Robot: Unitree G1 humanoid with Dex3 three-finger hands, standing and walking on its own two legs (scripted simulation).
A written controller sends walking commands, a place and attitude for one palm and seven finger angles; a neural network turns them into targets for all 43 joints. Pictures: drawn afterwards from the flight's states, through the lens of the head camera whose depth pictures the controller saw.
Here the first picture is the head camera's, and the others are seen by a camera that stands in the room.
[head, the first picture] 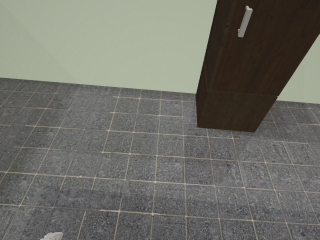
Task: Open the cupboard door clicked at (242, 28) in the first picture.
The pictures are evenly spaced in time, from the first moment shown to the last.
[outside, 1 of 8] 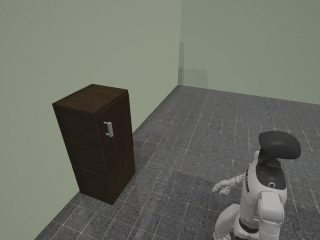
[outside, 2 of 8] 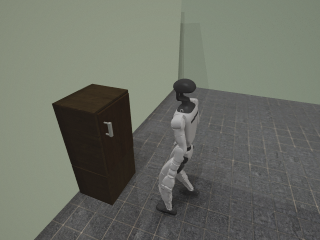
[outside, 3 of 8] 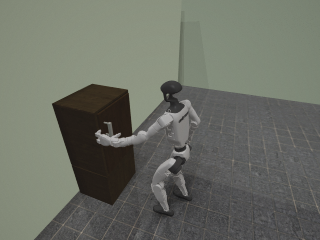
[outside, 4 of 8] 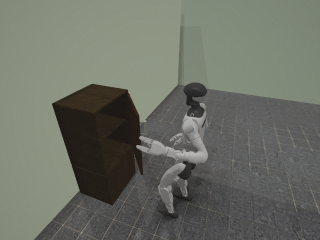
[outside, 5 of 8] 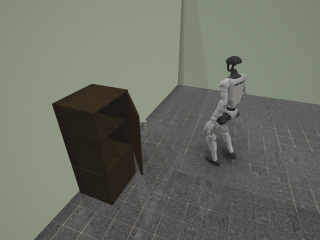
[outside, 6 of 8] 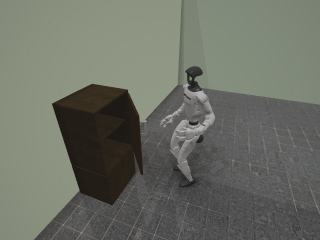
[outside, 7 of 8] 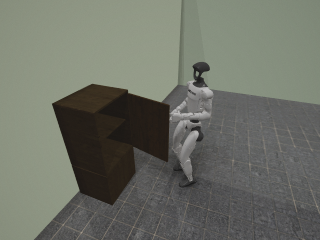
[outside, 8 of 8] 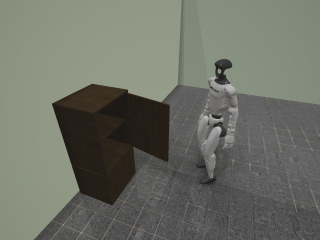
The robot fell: no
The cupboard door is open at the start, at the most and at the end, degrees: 0 79 78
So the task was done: yes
